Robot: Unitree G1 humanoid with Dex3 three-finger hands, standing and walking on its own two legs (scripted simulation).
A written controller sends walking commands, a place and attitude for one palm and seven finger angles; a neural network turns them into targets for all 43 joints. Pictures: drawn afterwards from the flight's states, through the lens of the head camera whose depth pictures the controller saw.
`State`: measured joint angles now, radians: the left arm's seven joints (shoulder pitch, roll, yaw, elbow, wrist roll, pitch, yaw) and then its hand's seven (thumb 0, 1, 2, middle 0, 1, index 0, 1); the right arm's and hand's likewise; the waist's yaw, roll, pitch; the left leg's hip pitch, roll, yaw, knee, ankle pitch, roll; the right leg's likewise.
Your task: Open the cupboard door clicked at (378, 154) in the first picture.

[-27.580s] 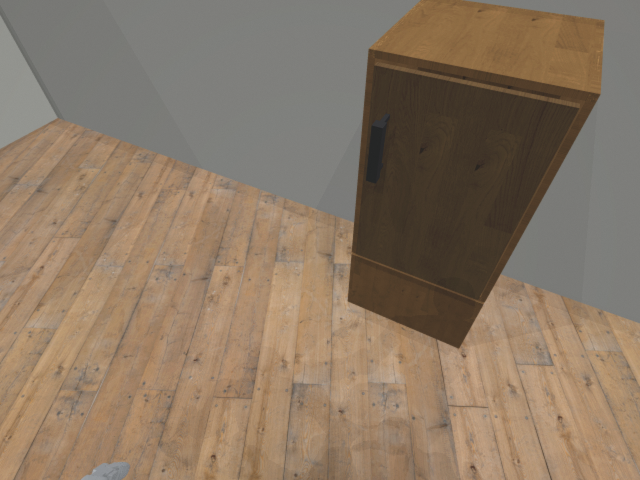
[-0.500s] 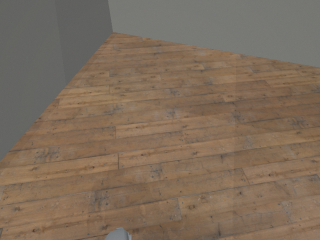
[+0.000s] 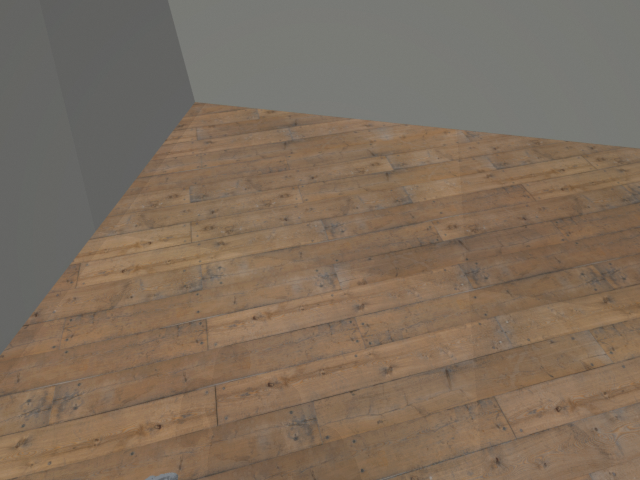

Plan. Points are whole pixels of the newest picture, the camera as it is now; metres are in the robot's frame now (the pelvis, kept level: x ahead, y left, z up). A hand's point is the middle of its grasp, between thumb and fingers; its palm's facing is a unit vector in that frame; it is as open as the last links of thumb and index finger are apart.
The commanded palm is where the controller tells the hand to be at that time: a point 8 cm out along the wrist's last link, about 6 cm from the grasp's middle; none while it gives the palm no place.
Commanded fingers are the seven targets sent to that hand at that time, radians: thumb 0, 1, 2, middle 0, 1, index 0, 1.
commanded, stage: turn to face it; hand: left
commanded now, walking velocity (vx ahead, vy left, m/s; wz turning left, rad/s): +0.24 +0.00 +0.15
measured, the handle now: out of the picture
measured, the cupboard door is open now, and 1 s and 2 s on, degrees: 48 48 48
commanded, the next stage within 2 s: none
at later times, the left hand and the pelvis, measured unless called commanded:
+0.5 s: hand (190, 475) +0.16 +0.20 -0.18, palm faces +0.24 -0.95 -0.20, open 7.4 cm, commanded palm none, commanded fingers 0.00 0.90 0.90 -0.20 -0.30 -0.20 -0.30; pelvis +0.14 +0.00 +0.00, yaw +12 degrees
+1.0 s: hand out of the picture +0.13 +0.16 -0.18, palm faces +0.52 -0.82 -0.23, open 7.4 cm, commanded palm none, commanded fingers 0.00 0.90 0.90 -0.20 -0.30 -0.20 -0.30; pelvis +0.19 -0.04 -0.01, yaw +32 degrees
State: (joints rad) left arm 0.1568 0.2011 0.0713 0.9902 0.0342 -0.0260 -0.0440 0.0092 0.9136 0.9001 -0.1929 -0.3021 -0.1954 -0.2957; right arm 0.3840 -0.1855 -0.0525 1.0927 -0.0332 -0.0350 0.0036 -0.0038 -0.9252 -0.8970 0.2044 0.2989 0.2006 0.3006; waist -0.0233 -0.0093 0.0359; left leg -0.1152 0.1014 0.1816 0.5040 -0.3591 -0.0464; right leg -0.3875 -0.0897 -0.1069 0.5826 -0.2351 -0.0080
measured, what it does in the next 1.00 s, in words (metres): walks ahead, turning left: left foot, then right foot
